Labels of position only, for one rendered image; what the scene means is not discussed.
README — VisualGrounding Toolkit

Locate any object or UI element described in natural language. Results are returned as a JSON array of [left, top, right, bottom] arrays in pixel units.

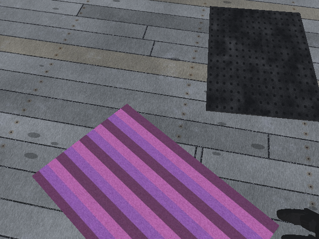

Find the robot right hand
[[276, 208, 319, 239]]

